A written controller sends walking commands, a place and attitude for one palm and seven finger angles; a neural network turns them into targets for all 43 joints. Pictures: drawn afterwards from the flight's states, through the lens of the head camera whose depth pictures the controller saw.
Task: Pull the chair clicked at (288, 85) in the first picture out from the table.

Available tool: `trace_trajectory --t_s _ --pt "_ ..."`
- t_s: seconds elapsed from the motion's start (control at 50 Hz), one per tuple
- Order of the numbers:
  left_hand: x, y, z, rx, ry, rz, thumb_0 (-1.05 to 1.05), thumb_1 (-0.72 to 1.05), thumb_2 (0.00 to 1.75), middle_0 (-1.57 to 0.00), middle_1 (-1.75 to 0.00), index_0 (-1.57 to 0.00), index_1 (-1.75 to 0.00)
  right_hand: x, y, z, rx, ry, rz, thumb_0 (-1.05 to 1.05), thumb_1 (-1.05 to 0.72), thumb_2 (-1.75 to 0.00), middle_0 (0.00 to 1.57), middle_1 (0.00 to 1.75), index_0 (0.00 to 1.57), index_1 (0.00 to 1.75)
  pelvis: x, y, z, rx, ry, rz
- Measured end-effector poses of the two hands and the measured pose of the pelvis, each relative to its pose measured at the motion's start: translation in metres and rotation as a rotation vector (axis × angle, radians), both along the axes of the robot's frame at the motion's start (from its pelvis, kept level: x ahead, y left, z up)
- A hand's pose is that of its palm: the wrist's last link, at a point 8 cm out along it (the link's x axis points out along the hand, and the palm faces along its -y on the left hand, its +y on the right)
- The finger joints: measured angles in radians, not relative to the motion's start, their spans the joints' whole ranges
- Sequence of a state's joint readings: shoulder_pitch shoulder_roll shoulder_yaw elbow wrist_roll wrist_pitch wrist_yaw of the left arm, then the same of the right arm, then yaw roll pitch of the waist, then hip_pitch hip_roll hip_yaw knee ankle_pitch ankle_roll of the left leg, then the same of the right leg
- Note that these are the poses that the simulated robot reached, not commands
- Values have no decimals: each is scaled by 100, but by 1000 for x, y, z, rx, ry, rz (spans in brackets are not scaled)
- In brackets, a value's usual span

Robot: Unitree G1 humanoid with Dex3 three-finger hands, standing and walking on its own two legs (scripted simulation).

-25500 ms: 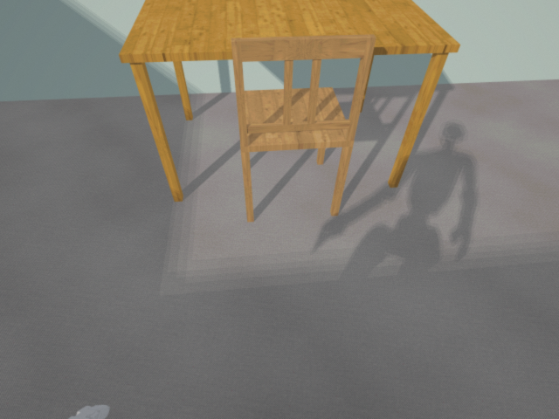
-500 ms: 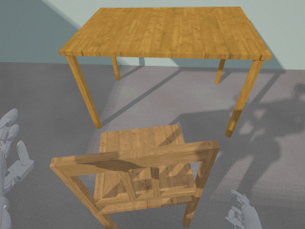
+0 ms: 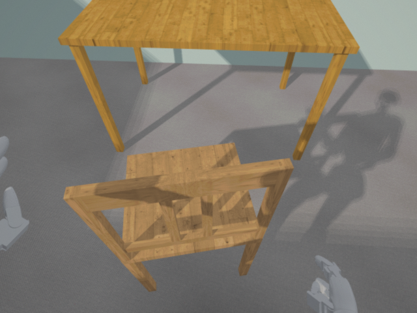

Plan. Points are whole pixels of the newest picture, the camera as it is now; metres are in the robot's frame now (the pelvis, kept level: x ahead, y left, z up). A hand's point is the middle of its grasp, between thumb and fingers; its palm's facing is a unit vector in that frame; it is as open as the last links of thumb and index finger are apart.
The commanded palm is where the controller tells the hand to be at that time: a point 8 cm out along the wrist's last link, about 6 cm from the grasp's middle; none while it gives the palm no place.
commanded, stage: step back with the hand held close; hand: left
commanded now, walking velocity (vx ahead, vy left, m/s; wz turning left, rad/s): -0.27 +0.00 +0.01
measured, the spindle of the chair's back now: (171, 220) +0.34 +0.12 -0.11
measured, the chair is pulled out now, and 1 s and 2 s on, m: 0.57 0.57 0.57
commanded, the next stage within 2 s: stop stepping back and stand still in 1.12 s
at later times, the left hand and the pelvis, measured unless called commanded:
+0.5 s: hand out of the picture +0.14 +0.27 +0.17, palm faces +0.48 -0.73 -0.49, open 7.4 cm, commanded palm +0.08 +0.30 +0.18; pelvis -0.05 +0.00 -0.02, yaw +2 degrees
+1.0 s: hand out of the picture +0.09 +0.24 +0.17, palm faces +0.38 -0.77 -0.50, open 7.4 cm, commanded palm +0.03 +0.29 +0.18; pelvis -0.10 -0.01 +0.00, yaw +1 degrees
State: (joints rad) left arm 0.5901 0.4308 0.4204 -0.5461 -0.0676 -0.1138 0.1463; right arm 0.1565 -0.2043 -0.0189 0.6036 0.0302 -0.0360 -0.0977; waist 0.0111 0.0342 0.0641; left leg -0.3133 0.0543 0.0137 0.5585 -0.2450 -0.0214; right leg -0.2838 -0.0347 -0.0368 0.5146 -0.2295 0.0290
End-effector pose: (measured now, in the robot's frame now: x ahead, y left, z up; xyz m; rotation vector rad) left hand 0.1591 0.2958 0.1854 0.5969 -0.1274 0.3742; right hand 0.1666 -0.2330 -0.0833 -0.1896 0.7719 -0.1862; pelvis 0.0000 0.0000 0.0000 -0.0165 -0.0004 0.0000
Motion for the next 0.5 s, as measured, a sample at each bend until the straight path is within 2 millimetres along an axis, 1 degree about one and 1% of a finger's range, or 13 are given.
trace_trajectory --t_s 0.12,0.2,0.28,0.4,0.5 --pt "-21 4 -4 -27 -43 21 1 89 90 -21 -30 -21 -30 -20 -3 0 -21 -19 -3 1 -90 -90 20 30 21 30 -18 3 -4 -11 1 0" --pt "-29 12 -8 -33 -55 23 1 89 90 -21 -30 -21 -30 -34 -1 4 -46 -24 -7 1 -90 -90 20 30 21 30 -28 9 -5 -16 2 2" --pt "-37 20 -6 -5 -70 24 1 89 90 -21 -30 -21 -30 -45 5 7 -51 -39 2 1 -90 -90 20 30 21 30 -36 11 -6 -23 3 13" --pt "-54 15 -1 47 -116 12 1 89 90 -21 -30 -21 -30 -51 12 0 -32 -62 47 1 -90 -90 21 30 21 30 -47 5 -13 -21 -10 29" --pt "-66 7 2 43 -158 23 1 89 90 -21 -30 -21 -30 -53 11 -7 -24 -49 83 1 -90 -90 21 30 21 30 -53 0 -16 -18 -4 32"
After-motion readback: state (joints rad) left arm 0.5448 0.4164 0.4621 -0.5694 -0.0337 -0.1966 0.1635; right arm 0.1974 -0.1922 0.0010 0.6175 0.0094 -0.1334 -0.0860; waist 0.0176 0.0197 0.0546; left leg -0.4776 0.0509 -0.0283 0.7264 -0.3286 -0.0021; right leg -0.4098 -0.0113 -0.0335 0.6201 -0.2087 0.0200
